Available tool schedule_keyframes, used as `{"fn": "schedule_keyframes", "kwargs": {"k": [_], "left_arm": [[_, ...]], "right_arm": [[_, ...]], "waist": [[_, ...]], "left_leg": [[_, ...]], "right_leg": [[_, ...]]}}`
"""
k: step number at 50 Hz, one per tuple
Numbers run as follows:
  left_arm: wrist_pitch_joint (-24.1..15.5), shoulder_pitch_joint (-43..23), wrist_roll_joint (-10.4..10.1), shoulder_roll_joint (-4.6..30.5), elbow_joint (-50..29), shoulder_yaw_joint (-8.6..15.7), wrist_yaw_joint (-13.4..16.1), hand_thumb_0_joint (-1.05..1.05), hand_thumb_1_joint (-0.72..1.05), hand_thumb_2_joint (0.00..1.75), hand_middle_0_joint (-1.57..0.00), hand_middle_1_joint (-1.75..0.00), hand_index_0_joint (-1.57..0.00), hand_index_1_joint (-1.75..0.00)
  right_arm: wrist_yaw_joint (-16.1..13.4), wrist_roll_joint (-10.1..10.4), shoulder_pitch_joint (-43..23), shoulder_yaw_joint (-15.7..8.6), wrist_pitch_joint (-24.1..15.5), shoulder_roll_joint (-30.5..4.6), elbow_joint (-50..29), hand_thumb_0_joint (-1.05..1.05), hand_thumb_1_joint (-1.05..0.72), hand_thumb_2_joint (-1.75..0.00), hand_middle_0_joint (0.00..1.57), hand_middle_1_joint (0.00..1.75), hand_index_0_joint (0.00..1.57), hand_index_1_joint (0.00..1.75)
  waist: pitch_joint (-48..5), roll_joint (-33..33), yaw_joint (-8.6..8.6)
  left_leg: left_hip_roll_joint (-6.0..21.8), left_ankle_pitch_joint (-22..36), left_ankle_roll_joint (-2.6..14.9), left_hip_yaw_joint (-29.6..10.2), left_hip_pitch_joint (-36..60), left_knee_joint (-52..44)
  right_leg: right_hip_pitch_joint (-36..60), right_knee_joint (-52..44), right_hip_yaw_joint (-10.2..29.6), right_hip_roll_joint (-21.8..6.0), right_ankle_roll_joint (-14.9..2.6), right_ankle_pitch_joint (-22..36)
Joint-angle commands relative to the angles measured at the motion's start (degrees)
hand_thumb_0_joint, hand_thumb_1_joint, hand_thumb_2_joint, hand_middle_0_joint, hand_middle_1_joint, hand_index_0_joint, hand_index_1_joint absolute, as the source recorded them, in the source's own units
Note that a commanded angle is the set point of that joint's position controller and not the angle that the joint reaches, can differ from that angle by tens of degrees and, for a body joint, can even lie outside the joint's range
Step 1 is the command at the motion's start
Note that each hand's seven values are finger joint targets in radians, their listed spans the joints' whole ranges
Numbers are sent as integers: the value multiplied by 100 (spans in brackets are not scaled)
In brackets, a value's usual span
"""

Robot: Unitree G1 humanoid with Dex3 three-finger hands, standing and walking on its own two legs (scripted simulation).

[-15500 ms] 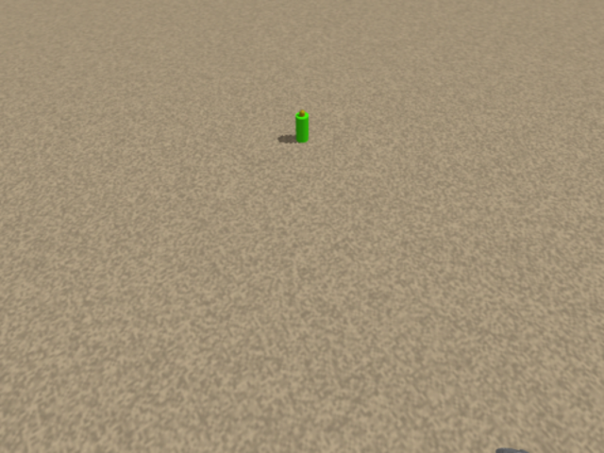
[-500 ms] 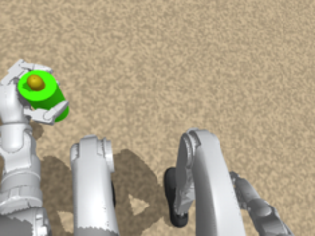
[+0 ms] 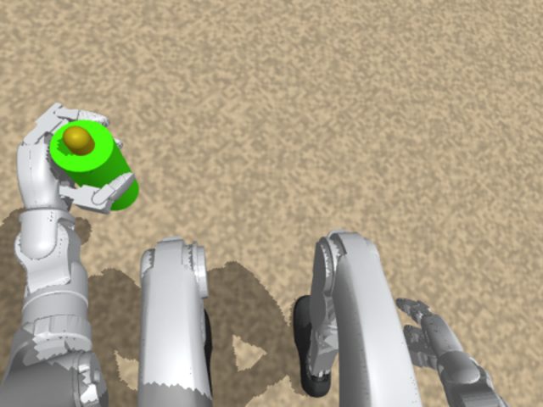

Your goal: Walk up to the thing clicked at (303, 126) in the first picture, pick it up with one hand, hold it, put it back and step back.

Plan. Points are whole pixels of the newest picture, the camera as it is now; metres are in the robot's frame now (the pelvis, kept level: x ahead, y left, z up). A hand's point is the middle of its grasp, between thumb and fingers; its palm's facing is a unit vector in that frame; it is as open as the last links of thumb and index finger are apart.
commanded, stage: settle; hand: left
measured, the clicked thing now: (98, 167) +0.41 +0.25 -0.04
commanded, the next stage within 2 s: lift in 0.18 s
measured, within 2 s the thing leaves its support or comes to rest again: neither
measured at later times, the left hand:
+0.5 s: hand (94, 156) +0.41 +0.24 +0.00, palm faces +0.10 -0.99 -0.04, open 9.7 cm
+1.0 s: hand (31, 122) +0.38 +0.23 +0.14, palm faces +0.09 -1.00 -0.03, open 9.7 cm
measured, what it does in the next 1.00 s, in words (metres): rises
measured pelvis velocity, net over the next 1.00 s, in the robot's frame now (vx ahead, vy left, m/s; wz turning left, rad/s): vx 0.01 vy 0.00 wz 0.05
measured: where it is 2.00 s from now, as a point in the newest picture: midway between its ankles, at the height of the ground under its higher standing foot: (255, 369)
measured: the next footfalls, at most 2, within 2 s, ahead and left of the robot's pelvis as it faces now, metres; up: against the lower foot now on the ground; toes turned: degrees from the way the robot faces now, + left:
none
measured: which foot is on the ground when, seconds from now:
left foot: down 0.00-1.00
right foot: down 0.00-1.00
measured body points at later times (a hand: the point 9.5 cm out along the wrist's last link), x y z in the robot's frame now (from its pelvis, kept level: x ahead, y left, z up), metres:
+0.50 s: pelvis +0.00 +0.00 +0.02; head +0.19 +0.05 +0.42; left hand +0.40 +0.29 +0.00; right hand +0.15 -0.26 -0.11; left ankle +0.08 +0.13 -0.33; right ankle +0.10 -0.12 -0.33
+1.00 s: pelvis +0.01 +0.00 +0.12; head +0.18 +0.04 +0.53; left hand +0.37 +0.29 +0.14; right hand +0.20 -0.24 +0.00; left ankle +0.08 +0.13 -0.33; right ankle +0.10 -0.12 -0.33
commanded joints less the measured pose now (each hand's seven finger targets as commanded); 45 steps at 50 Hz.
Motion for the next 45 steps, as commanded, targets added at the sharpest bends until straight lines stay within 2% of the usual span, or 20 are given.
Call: {"fn": "schedule_keyframes", "kwargs": {"k": [1,3,11,12,13,14,15,20,21,22,23,31,34,36,37,39,41,43,44,45], "left_arm": [[-419,-1519,-81,1031,-1122,194,-11,0,23,129,-135,-146,-136,-147],[-421,-1496,-53,1032,-1014,213,10,0,24,128,-135,-145,-136,-146],[-455,-1563,-48,937,-742,246,40,0,25,130,-133,-145,-135,-146],[-469,-1673,-28,907,-764,130,16,0,24,131,-132,-145,-133,-145],[-485,-1707,-27,988,-827,243,37,0,24,131,-131,-145,-132,-145],[-481,-1688,-19,923,-731,157,4,0,23,129,-131,-144,-133,-144],[-514,-1884,-33,1018,-884,184,3,0,22,121,-131,-145,-134,-143],[-497,-1721,-7,1138,-971,233,-60,0,19,121,-128,-142,-130,-140],[-474,-1542,8,1268,-875,342,-69,0,20,120,-128,-141,-130,-140],[-480,-1683,-19,1127,-1100,200,-108,0,21,121,-127,-141,-130,-140],[-437,-1637,-26,1202,-1133,296,-117,0,21,121,-127,-141,-129,-140],[-55,-1300,-202,1044,-1633,161,-198,0,21,121,-125,-141,-128,-139],[118,-1096,-268,816,-1904,-90,-233,0,25,121,-126,-141,-129,-139],[227,-899,-295,804,-2124,-81,-230,0,24,119,-125,-139,-128,-137],[275,-899,-303,938,-2361,-5,-199,0,23,120,-125,-140,-129,-137],[414,-709,-347,726,-2538,-136,-155,0,26,121,-124,-140,-128,-137],[517,-571,-340,872,-2921,-20,-69,0,27,122,-124,-140,-128,-137],[641,-387,-393,780,-3178,-94,11,0,26,121,-125,-141,-130,-138],[724,-253,-373,635,-3303,-256,47,0,27,121,-125,-140,-129,-137],[765,-250,-406,687,-3471,-170,102,0,28,121,-125,-140,-129,-137]], "right_arm": [[-118,34,630,-441,-171,-1158,-327,0,-90,-90,20,30,20,30],[-118,49,598,-448,-187,-1162,-331,0,-90,-90,20,30,20,30],[-132,65,609,-460,-204,-1135,-379,0,-89,-90,20,30,20,30],[-132,58,637,-461,-216,-1133,-350,0,-89,-90,20,30,20,30],[-129,44,712,-453,-223,-1127,-326,0,-89,-90,20,30,20,30],[-128,48,678,-454,-231,-1110,-318,0,-90,-90,20,30,20,30],[-132,45,636,-467,-252,-1106,-375,0,-93,-90,20,30,20,30],[-154,64,688,-479,-269,-1082,-354,0,-93,-90,20,30,20,30],[-163,86,715,-508,-263,-1112,-378,0,-92,-90,20,30,20,30],[-170,89,689,-492,-271,-1074,-375,0,-92,-90,20,30,20,30],[-177,108,733,-519,-278,-1082,-392,0,-92,-90,20,30,20,30],[-260,299,770,-539,-301,-1017,-506,0,-92,-90,20,30,20,30],[-297,356,682,-565,-331,-1012,-604,0,-91,-90,20,30,20,30],[-323,401,733,-584,-348,-991,-629,0,-91,-90,20,30,20,30],[-335,421,752,-579,-345,-971,-650,0,-91,-90,20,30,20,30],[-367,464,734,-584,-353,-945,-702,0,-91,-90,20,30,20,30],[-397,503,758,-589,-354,-930,-726,0,-91,-90,20,30,20,30],[-438,541,732,-593,-364,-908,-788,0,-91,-90,20,30,20,30],[-448,553,719,-609,-370,-890,-832,0,-91,-90,20,30,20,30],[-467,574,736,-605,-379,-867,-830,0,-91,-90,20,30,20,30]], "waist": [[-3578,1041,-73],[-3538,1087,-5],[-3455,821,-63],[-3399,873,-132],[-3562,848,-93],[-3568,866,-91],[-3627,836,-76],[-3819,844,17],[-3803,784,29],[-3832,827,14],[-4000,806,36],[-3873,711,68],[-3693,727,58],[-3826,705,91],[-3896,796,157],[-3778,781,144],[-3910,773,231],[-3960,805,240],[-3979,844,189],[-3981,807,246]], "left_leg": [[-118,702,173,333,2604,-1677],[-112,666,143,279,2738,-1784],[-145,453,185,287,2664,-1874],[-153,371,196,312,2603,-1888],[-156,523,192,355,2623,-1848],[-161,508,192,367,2656,-1847],[-163,442,205,407,2607,-1827],[-177,549,218,473,2740,-1939],[-180,462,227,472,2717,-2005],[-182,510,227,495,2754,-2001],[-182,542,230,495,2863,-2045],[-155,545,223,427,3157,-2461],[-162,365,231,414,3192,-2667],[-146,525,209,375,3482,-2789],[-142,517,202,377,3593,-2877],[-126,449,195,328,3779,-3089],[-113,586,182,288,4056,-3251],[-112,801,185,280,4342,-3408],[-105,876,170,242,4467,-3534],[-107,875,174,252,4555,-3605]], "right_leg": [[1803,-1422,-135,205,-260,908],[1638,-1372,-154,192,-286,845],[1671,-1520,-130,176,-263,674],[1705,-1561,-116,174,-261,625],[1878,-1561,-100,170,-251,756],[1819,-1558,-89,164,-255,733],[1873,-1617,-54,180,-250,655],[2142,-1733,-1,162,-242,714],[2190,-1803,5,165,-239,618],[2236,-1819,28,155,-239,676],[2299,-1877,37,162,-242,706],[2479,-2253,59,147,-249,708],[2556,-2507,115,133,-253,552],[2666,-2612,121,136,-251,693],[2776,-2691,140,125,-254,672],[2855,-2847,131,119,-247,647],[3051,-2979,134,119,-246,775],[3272,-3140,150,114,-240,961],[3347,-3180,130,107,-245,1027],[3457,-3312,157,110,-237,1030]]}}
